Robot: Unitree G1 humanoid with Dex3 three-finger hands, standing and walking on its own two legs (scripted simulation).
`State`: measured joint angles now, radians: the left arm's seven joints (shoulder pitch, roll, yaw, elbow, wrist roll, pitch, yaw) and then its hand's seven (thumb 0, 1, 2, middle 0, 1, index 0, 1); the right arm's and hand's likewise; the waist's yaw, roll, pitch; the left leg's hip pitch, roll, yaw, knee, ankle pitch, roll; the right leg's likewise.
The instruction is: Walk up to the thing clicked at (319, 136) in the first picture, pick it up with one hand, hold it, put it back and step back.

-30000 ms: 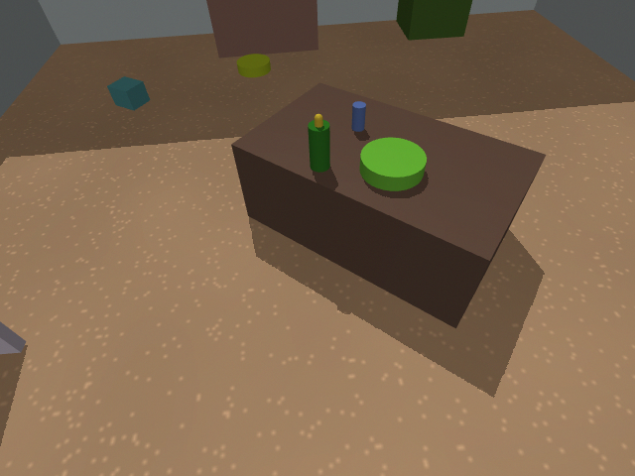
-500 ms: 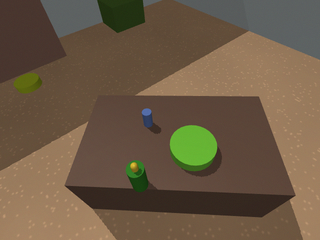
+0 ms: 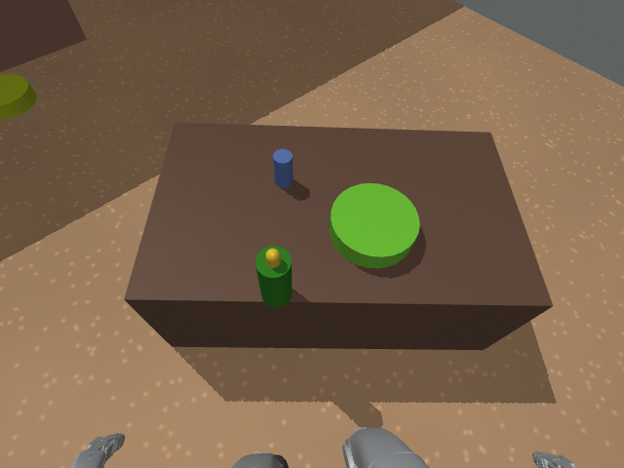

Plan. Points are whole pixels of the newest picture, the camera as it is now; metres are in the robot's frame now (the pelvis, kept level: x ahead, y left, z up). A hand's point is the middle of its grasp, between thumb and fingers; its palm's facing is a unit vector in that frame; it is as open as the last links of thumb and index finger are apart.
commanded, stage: step back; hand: left
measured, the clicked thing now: (274, 274) +0.48 +0.09 -0.27
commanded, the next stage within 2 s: none
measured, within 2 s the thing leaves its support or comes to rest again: neither
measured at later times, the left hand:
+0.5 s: hand out of the picture -0.01 +0.25 -0.14, palm faces +0.01 -0.91 -0.41, open 7.4 cm
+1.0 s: hand out of the picture -0.20 +0.22 -0.16, palm faces -0.06 -0.91 -0.41, open 7.4 cm
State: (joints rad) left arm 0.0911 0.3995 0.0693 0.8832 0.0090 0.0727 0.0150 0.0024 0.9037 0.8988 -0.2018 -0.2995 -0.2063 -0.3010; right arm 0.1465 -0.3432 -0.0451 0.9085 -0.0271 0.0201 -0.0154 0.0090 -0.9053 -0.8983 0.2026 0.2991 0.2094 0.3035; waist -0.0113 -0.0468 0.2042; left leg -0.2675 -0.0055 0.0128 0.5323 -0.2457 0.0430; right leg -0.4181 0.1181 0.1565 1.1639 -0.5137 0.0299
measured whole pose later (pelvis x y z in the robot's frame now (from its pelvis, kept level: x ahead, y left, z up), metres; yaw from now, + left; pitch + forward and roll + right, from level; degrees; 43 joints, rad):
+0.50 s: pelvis -0.13 -0.02 -0.01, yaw +1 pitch -1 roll +1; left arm 0.13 0.37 0.06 0.77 0.03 0.04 0.01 0.00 0.90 0.90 -0.21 -0.30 -0.21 -0.30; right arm 0.16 -0.42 -0.05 0.88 -0.01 0.04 -0.02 0.01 -0.91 -0.90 0.20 0.30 0.21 0.30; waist 0.01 0.01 0.18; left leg -0.32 -0.07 -0.07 0.87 -0.51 -0.02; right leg -0.33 -0.02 0.00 0.62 -0.27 -0.01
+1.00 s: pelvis -0.28 -0.05 -0.02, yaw -2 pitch -3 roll -1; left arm 0.20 0.37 0.07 0.86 0.04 0.05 -0.01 0.00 0.90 0.90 -0.20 -0.30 -0.21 -0.30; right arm 0.08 -0.41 -0.06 0.82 -0.02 0.05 -0.01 0.01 -0.91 -0.90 0.20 0.30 0.21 0.30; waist 0.01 0.05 0.18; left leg -0.47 0.03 -0.07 0.77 -0.36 -0.01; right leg -0.24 0.04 0.03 0.68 -0.40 -0.01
